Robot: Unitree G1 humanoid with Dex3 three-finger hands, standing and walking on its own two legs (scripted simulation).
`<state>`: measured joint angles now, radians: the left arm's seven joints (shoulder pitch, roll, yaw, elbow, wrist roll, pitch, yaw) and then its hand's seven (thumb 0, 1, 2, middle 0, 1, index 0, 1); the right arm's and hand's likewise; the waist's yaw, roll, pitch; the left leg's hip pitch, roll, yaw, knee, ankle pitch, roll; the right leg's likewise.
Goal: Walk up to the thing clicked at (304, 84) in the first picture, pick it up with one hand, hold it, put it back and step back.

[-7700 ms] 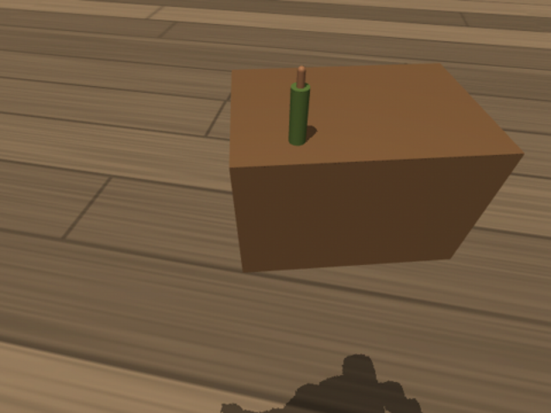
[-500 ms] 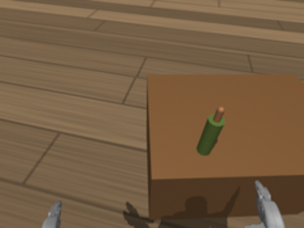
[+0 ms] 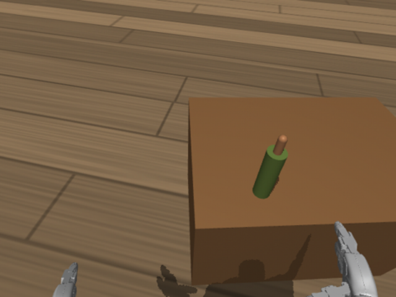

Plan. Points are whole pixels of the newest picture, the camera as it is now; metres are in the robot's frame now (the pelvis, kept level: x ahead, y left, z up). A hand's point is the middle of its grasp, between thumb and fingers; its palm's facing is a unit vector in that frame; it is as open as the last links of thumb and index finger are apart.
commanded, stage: rise first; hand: right
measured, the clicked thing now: (271, 167) +0.47 -0.22 -0.05
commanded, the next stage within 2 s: go down in 0.06 s
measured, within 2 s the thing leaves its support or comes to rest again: neither
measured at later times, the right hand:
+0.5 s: hand (337, 253) +0.21 -0.27 +0.00, palm faces +0.33 +0.91 -0.26, open 17.2 cm
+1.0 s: hand (347, 215) +0.28 -0.33 +0.01, palm faces +0.21 +0.98 -0.03, open 17.4 cm
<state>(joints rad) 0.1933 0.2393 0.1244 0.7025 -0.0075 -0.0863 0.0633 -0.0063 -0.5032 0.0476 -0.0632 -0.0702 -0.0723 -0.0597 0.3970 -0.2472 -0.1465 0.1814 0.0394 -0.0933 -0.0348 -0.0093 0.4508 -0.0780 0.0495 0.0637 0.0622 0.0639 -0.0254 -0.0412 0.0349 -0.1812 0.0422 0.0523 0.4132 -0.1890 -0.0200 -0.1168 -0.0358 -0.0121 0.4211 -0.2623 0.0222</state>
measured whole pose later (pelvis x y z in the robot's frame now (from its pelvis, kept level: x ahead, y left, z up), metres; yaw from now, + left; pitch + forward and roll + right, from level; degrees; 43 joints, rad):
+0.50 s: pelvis -0.01 +0.01 +0.00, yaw -1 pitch -1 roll +0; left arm 0.18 0.25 0.14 0.69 0.01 -0.13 0.07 -0.01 -0.51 0.04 -0.06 -0.06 -0.06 -0.05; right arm 0.22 -0.28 -0.32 0.34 0.09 -0.24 0.04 -0.01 0.49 -0.07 0.04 0.06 0.06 0.06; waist 0.00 -0.01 0.03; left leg -0.25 0.04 0.07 0.47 -0.20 -0.01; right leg -0.20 -0.04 0.01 0.49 -0.27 0.03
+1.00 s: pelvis -0.02 -0.02 -0.03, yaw +0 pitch +6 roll +2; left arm 0.24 0.22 0.03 0.62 0.00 -0.17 0.14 -0.01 -0.52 0.04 -0.06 -0.06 -0.07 -0.05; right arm -0.16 -0.45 -0.50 0.78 0.26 -0.39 0.41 -0.01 0.54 -0.05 0.04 0.05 0.05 0.05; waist 0.03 0.02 -0.04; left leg -0.49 0.05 0.04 0.65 -0.26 -0.04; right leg -0.46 -0.04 -0.01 0.75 -0.39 0.00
